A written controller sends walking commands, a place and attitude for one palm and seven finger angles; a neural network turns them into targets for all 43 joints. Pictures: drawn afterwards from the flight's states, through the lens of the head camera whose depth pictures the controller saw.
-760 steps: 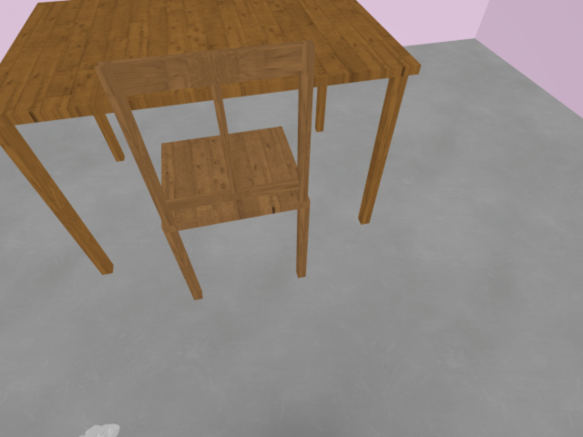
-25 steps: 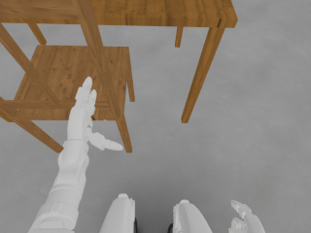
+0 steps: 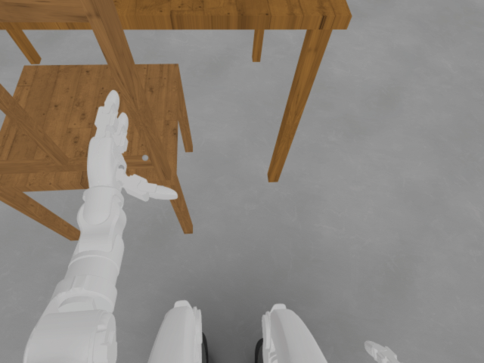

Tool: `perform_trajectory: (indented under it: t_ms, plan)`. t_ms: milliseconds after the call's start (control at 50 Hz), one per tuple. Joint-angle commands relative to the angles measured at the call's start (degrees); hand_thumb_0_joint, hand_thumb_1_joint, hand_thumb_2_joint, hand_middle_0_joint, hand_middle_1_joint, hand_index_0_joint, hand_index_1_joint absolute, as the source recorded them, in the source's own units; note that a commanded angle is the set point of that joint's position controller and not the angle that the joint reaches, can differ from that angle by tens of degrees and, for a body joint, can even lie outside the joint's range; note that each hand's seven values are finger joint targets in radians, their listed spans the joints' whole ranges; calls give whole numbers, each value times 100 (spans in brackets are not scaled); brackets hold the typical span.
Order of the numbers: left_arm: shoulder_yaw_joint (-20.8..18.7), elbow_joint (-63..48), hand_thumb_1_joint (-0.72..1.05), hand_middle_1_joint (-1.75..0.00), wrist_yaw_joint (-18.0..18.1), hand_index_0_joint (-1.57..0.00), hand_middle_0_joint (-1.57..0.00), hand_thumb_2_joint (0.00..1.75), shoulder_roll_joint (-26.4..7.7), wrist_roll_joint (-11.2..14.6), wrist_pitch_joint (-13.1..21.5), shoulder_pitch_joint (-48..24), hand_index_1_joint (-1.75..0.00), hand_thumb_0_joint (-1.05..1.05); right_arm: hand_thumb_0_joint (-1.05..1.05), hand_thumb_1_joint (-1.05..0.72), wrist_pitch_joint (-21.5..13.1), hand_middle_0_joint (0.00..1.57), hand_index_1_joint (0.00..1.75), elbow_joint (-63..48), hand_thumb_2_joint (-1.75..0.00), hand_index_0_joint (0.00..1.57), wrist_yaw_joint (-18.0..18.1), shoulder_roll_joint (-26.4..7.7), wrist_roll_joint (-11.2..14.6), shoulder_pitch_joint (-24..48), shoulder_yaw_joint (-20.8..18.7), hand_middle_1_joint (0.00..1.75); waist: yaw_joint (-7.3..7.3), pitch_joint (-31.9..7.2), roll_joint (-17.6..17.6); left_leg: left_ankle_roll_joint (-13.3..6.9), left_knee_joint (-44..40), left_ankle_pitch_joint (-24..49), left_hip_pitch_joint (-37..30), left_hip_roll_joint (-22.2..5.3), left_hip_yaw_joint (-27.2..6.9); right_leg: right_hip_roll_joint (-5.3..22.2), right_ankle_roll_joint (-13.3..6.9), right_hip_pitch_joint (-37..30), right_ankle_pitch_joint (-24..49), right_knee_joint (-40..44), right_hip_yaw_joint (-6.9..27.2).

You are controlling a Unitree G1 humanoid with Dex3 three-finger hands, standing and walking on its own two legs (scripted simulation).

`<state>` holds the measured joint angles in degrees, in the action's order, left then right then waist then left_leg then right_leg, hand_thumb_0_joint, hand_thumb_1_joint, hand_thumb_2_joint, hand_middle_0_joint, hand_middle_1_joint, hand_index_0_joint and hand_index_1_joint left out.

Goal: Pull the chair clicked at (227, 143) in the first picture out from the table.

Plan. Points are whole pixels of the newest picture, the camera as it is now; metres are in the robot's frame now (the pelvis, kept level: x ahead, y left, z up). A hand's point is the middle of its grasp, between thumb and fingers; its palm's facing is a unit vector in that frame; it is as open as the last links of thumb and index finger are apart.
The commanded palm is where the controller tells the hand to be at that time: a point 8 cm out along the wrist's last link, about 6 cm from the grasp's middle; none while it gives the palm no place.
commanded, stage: push the fingers through the gap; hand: left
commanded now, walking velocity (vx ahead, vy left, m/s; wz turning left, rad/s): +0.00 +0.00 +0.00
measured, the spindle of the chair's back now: (13, 110) +0.52 +0.36 +0.05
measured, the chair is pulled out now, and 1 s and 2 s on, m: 0.00 0.00 0.00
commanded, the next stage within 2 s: hook a spindle and tug to test in 0.96 s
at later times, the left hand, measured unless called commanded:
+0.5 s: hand (151, 135) +0.48 +0.14 +0.03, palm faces +0.04 -1.00 -0.03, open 16.9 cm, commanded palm +0.46 +0.18 +0.03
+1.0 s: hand (151, 130) +0.49 +0.14 +0.03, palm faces +0.05 -1.00 -0.03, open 16.9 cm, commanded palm +0.47 +0.19 +0.03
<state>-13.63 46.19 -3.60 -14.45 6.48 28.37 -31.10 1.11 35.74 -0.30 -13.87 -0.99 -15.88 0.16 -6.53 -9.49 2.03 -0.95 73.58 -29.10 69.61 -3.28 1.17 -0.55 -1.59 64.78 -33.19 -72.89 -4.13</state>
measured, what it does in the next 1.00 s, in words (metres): stands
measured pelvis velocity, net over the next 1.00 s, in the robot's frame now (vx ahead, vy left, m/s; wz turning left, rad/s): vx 0.00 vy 0.00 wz -0.01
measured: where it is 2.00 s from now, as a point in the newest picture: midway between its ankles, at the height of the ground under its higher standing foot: outside the picture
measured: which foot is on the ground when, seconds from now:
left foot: down 0.00-1.00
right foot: down 0.00-1.00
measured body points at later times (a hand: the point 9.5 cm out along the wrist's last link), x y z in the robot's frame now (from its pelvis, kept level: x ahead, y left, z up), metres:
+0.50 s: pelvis +0.00 +0.00 -0.01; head +0.14 +0.02 +0.42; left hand +0.47 +0.19 +0.03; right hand +0.05 -0.25 -0.13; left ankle +0.04 +0.11 -0.62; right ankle +0.01 -0.11 -0.62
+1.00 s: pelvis +0.00 +0.00 +0.00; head +0.15 +0.02 +0.42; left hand +0.49 +0.19 +0.03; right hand +0.03 -0.26 -0.13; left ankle +0.04 +0.11 -0.62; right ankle +0.01 -0.11 -0.62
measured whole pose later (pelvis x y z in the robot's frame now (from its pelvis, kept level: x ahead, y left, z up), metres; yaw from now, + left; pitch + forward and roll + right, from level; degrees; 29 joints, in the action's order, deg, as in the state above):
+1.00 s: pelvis +0.00 +0.00 +0.00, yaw -1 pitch +27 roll -3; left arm -18.2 59.6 -2.4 -18.2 3.0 30.6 -44.2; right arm 5.8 36.0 -1.7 -13.7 -2.5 -17.3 0.7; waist -9.2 -9.1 2.4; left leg -1.2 74.3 -29.2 72.5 -3.7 1.0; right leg -1.1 -1.4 67.5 -32.8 -72.9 -4.1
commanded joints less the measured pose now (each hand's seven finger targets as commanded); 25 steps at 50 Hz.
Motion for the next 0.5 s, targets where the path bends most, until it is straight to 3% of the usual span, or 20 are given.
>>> perform_trajectory:
  t_ms: [0,120,240,300,320,380,480]
  plan:
    - [-124,-956,-50,-8,27,-6,-6,30,-869,-37,419,-2037,-8,0,0,-90,-132,20,30,-407,-90,20,29,-855,-23,-542,-318,30,-114,-2620,194,-5,-722,1809,-2329,203,-338,-126,53,-935,1980,1030,259]
    - [-219,-757,-50,-8,108,-6,-6,30,-936,-92,475,-2261,-8,0,0,-90,-59,20,30,-381,-90,20,6,-858,-64,-601,-318,30,-105,-2702,265,7,-723,1876,-2419,208,-356,-137,40,-897,1964,1022,236]
    - [-221,-351,-50,-8,130,-6,-6,30,-1005,-203,577,-2875,-8,0,0,-90,22,20,30,-344,-90,20,-8,-857,-99,-639,-285,30,-238,-2561,301,-13,-688,1653,-2312,206,-378,-141,44,-684,1732,1016,239]
    - [-298,-267,-50,-8,142,-6,-6,30,-1071,-221,631,-3125,-8,0,0,-90,50,20,30,-321,-90,20,-20,-883,-127,-696,-302,30,-252,-2814,478,-10,-640,1764,-2497,199,-402,-148,36,-584,1741,985,238]
    - [-344,-215,-50,-8,141,-6,-6,30,-1144,-232,634,-3162,-8,0,0,-90,70,20,30,-319,-90,20,-22,-892,-133,-714,-297,30,-253,-2853,379,-7,-629,1759,-2455,192,-419,-148,39,-614,1742,966,231]
    - [-260,118,-50,-8,138,-6,-6,30,-1070,-272,613,-3485,-8,0,0,-90,111,20,30,-253,-90,20,-33,-893,-144,-769,-284,30,-387,-2653,362,-29,-611,1644,-2389,186,-450,-156,37,-420,1598,986,217]
    - [-444,141,-50,-8,210,-6,-6,30,-1274,-313,636,-3633,-8,0,0,-90,205,20,30,-282,-90,20,-55,-920,-189,-852,-285,30,-333,-3038,490,-24,-561,1908,-2523,180,-462,-167,33,-486,1790,919,227]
